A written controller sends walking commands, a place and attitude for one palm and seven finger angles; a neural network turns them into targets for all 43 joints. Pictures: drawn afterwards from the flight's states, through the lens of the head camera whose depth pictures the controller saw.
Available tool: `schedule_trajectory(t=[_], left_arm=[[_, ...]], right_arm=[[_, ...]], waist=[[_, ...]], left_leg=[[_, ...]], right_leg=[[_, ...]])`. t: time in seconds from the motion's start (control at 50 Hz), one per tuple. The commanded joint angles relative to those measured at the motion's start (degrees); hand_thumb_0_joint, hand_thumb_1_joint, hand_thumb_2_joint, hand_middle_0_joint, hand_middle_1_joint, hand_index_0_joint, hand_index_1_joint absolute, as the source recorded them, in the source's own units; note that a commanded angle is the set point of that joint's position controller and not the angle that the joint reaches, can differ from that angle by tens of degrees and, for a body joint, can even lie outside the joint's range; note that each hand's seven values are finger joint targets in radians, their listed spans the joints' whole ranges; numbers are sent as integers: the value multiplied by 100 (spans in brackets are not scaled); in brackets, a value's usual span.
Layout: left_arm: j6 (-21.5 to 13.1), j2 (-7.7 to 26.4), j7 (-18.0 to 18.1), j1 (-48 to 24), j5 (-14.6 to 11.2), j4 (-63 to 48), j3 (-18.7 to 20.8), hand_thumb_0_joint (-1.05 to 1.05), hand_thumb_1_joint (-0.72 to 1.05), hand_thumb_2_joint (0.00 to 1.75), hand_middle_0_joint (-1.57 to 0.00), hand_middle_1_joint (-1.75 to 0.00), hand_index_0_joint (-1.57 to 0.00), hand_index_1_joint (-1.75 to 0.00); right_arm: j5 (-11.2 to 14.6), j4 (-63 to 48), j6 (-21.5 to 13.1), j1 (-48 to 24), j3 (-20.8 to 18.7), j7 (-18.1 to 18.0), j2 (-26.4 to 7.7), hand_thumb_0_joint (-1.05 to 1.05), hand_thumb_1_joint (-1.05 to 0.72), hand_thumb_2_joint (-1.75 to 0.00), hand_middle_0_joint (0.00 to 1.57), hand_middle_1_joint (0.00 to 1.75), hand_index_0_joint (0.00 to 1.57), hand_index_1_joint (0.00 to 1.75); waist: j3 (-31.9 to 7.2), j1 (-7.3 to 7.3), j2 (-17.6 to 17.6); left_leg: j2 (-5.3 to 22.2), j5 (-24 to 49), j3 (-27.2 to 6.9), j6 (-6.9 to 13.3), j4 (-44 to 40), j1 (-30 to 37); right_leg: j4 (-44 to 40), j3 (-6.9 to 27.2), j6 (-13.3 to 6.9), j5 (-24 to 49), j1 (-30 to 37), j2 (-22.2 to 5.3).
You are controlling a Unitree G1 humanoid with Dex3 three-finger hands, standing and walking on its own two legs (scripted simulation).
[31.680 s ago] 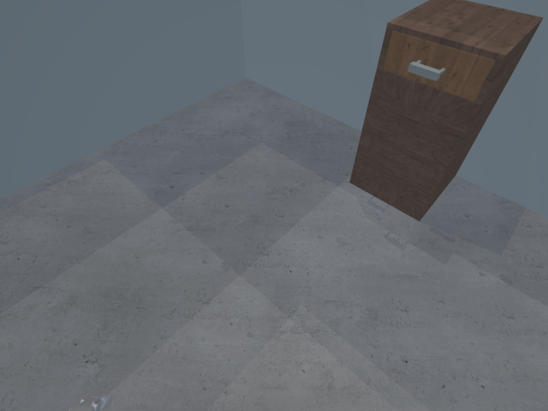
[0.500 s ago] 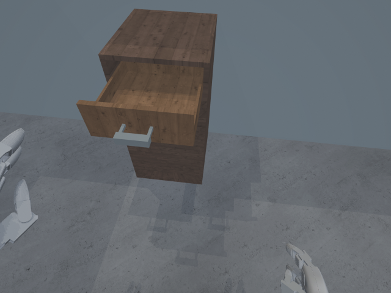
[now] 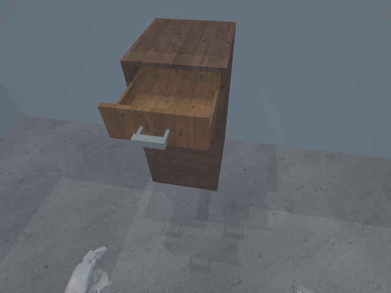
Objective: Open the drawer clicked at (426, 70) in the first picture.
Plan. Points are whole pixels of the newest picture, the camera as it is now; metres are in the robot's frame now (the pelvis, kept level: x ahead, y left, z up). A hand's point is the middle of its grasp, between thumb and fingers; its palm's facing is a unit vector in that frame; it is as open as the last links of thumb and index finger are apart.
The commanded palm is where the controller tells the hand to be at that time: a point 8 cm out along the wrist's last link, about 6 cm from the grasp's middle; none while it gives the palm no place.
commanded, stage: let the arm hang, fingers relaxed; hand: left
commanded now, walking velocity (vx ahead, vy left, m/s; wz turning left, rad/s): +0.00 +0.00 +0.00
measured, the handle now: (151, 136) +0.57 +0.16 -0.04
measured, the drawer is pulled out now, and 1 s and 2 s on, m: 0.25 0.25 0.25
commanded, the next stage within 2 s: look to check the result in 0.90 s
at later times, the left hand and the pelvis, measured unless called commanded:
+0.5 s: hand out of the picture -0.05 +0.17 -0.15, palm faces +0.02 -0.98 -0.18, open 7.4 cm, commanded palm none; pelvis +0.00 +0.01 +0.02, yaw -2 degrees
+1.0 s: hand out of the picture -0.02 +0.16 -0.16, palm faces +0.02 -0.99 -0.15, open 7.4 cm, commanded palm none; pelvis +0.00 +0.01 +0.02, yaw -2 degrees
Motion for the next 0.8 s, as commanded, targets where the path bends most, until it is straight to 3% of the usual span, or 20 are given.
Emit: schedule_trajectory(t=[0.0, 0.02, 0.04, 0.06, 0.08, 0.14, 0.18, 0.2, 0.3, 0.4, 0.46, 0.52, 0.62, 0.72, 0.78], left_arm=[[-165, 684, 34, 91, -77, 690, 78, 0, 90, 90, -20, -30, -20, -30], [-153, 588, 29, 72, -106, 1049, 46, 0, 90, 90, -20, -30, -20, -30], [-165, 567, 8, 150, -133, 1381, 20, 0, 90, 90, -20, -30, -20, -30], [-193, 499, -3, 258, -138, 1687, 2, 0, 90, 90, -20, -30, -20, -30], [-217, 293, 12, 409, -111, 1875, 61, 0, 90, 90, -20, -30, -20, -30], [-278, 348, 19, 442, -148, 2355, -42, 0, 90, 90, -20, -30, -20, -30], [-290, 328, 23, 459, -155, 2605, -84, 0, 90, 90, -20, -30, -20, -30], [-292, 307, 36, 526, -157, 2706, -113, 0, 90, 90, -20, -30, -20, -30], [-292, 211, 70, 750, -167, 3184, -196, 0, 90, 90, -20, -30, -20, -30], [-269, 95, 99, 904, -171, 3396, -238, 0, 90, 90, -20, -30, -20, -30], [-255, 42, 104, 902, -169, 3425, -223, 0, 90, 90, -20, -30, -20, -30], [-268, -26, 118, 925, -164, 3418, -221, 0, 90, 90, -20, -30, -20, -30], [-277, -128, 133, 958, -166, 3383, -207, 0, 90, 90, -20, -30, -20, -30], [-283, -165, 131, 926, -167, 3356, -188, 0, 90, 90, -20, -30, -20, -30], [-297, -174, 127, 958, -172, 3363, -186, 0, 90, 90, -20, -30, -20, -30]], right_arm=[[-49, -14, -59, 280, -86, -87, -541, 0, -90, -90, 20, 30, 20, 30], [-50, 170, -67, 282, -38, -120, -513, 0, -90, -90, 20, 30, 20, 30], [-32, 275, -64, 222, 0, -160, -489, 0, -90, -90, 20, 30, 20, 30], [-18, 381, -61, 180, 13, -198, -437, 0, -90, -90, 20, 30, 20, 30], [-37, 451, -58, 255, -7, -230, -289, 0, -90, -90, 20, 30, 20, 30], [18, 783, -47, 625, -7, -258, -167, 0, -90, -90, 20, 30, 20, 30], [33, 975, -46, 779, 6, -267, -139, 0, -90, -90, 20, 30, 20, 30], [48, 1035, -44, 812, -1, -278, -133, 0, -90, -90, 20, 30, 20, 30], [70, 1405, -37, 1002, 42, -298, -60, 0, -90, -90, 20, 30, 20, 30], [55, 1621, 0, 1139, 60, -294, 46, 0, -90, -90, 20, 30, 20, 30], [28, 1702, 12, 1269, 55, -283, 157, 0, -90, -90, 20, 30, 20, 30], [19, 1749, 0, 1360, 50, -282, 237, 0, -90, -90, 20, 30, 20, 30], [15, 1779, -17, 1420, 38, -291, 353, 0, -90, -90, 20, 30, 20, 30], [13, 1792, -25, 1467, 27, -294, 421, 0, -90, -90, 20, 30, 20, 30], [15, 1789, -32, 1448, 32, -298, 433, 0, -90, -90, 20, 30, 20, 30]], waist=[[6, 113, 282], [199, 134, 859], [262, 200, 868], [281, 248, 648], [153, 244, 727], [-243, 145, 384], [-177, 116, 274], [-39, 132, -18], [261, 145, -178], [656, 153, -329], [719, 128, -249], [703, 123, -335], [747, 131, -113], [727, 133, -200], [692, 139, -71]], left_leg=[[528, 1867, -571, 252, -1140, 643], [698, 1806, -828, 402, -1418, 386], [730, 1486, -843, 442, -1613, 202], [613, 1202, -668, 369, -1587, 161], [477, 968, -464, 286, -1517, 230], [403, 1077, -257, 187, -1385, 749], [431, 1094, -263, 177, -1478, 820], [481, 1154, -278, 196, -1515, 894], [496, 1152, -261, 205, -1673, 921], [450, 622, -269, 203, -1802, 763], [402, 303, -258, 205, -1874, 580], [407, 357, -256, 214, -1843, 562], [384, 318, -254, 205, -1829, 443], [394, 369, -249, 201, -1814, 404], [360, 504, -211, 184, -1762, 471]], right_leg=[[-1069, 785, 42, 1626, 36, -559], [-1137, 630, 122, 937, 182, -367], [-1310, 625, 144, 829, 384, -312], [-1554, 754, 98, 1030, 549, -363], [-1746, 838, 23, 1204, 670, -448], [-1986, 943, -25, 1626, 824, -584], [-2037, 885, -29, 1570, 771, -576], [-2070, 851, -14, 1556, 655, -524], [-2152, 802, 4, 1387, 521, -513], [-2284, 848, 0, 646, 217, -472], [-2272, 871, -10, 421, 205, -483], [-2232, 848, -8, 477, 183, -471], [-2175, 864, -21, 521, 161, -460], [-2116, 858, -19, 606, 161, -452], [-2131, 891, -28, 694, 166, -485]])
